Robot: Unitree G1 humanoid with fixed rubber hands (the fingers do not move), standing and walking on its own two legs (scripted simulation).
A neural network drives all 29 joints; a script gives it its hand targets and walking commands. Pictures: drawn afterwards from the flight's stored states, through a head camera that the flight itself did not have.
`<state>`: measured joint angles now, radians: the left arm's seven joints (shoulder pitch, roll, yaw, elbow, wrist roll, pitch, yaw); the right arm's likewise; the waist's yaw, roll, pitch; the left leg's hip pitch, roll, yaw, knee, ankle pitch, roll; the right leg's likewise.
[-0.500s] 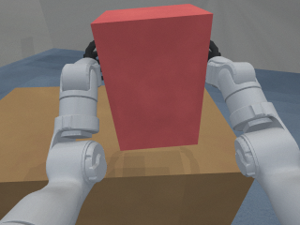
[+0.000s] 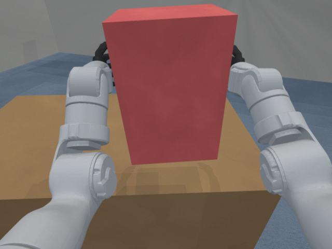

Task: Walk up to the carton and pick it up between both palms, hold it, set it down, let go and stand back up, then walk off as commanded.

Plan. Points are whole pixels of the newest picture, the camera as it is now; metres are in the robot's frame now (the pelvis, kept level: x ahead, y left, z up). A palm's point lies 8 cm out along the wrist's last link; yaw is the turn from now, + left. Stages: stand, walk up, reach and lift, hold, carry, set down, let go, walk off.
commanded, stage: hold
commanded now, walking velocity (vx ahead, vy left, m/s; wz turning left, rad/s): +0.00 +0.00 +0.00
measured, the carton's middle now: (170, 87) +0.37 +0.00 +0.29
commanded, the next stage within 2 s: none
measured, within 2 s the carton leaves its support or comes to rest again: neither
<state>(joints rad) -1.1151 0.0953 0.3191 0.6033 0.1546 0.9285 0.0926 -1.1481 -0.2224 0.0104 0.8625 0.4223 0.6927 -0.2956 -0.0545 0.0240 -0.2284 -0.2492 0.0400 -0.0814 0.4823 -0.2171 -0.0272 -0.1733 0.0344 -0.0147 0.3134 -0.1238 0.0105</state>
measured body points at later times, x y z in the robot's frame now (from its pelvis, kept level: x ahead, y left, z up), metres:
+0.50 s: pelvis +0.00 +0.00 +0.00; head -0.09 +0.02 +0.44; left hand +0.39 +0.15 +0.32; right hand +0.39 -0.15 +0.31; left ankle +0.03 +0.13 -0.74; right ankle +0.03 -0.13 -0.74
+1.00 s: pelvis +0.00 +0.00 +0.00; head -0.09 +0.02 +0.44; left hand +0.39 +0.15 +0.32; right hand +0.39 -0.15 +0.31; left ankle +0.03 +0.13 -0.74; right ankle +0.03 -0.13 -0.74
